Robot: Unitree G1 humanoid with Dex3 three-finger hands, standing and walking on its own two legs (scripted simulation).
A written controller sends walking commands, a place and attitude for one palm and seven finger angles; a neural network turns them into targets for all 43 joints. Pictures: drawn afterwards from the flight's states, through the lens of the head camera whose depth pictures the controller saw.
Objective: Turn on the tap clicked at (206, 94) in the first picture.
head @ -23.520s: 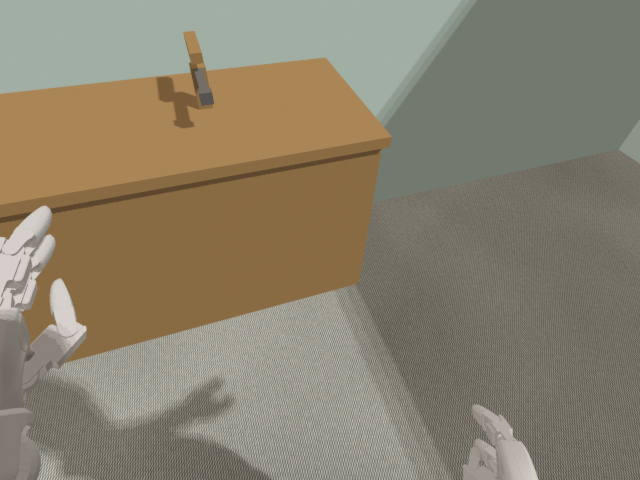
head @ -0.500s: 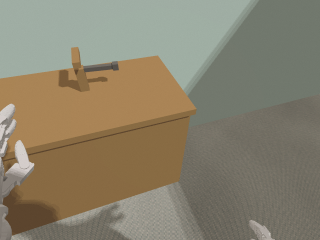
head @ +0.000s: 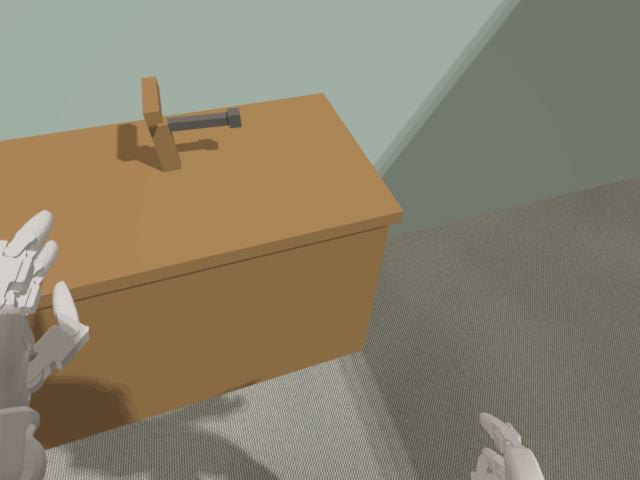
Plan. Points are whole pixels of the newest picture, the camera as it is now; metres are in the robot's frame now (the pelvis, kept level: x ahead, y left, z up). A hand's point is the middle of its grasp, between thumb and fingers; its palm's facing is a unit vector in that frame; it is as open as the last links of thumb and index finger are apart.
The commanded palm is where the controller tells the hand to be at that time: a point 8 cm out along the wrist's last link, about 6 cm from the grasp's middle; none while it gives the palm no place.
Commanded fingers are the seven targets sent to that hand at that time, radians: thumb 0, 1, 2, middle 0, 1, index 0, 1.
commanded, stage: stand and check the lever's angle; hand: left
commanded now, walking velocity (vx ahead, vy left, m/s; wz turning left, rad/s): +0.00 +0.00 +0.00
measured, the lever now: (234, 117) +0.75 +0.23 +0.05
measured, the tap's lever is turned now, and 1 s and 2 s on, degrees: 85 85 85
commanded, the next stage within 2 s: stand and wait in 0.02 s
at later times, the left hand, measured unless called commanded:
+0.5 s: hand (91, 296) +0.25 +0.25 +0.15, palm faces +0.39 -0.85 -0.37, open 7.5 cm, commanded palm +0.19 +0.29 +0.18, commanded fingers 0.00 0.90 0.90 -0.20 -0.30 -0.20 -0.30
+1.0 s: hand (73, 308) +0.23 +0.26 +0.16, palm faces +0.39 -0.84 -0.37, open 7.5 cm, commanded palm +0.18 +0.29 +0.18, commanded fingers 0.00 0.90 0.90 -0.20 -0.30 -0.20 -0.30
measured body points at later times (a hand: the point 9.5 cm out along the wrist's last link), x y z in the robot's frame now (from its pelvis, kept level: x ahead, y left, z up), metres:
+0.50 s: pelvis +0.03 +0.01 +0.00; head +0.04 +0.01 +0.45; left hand +0.22 +0.29 +0.17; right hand +0.21 -0.22 -0.08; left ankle +0.01 +0.12 -0.74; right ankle +0.03 -0.10 -0.74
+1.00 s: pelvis +0.02 +0.02 +0.00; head +0.02 +0.01 +0.45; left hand +0.21 +0.30 +0.18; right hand +0.19 -0.22 -0.08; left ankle +0.01 +0.12 -0.74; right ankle +0.03 -0.10 -0.74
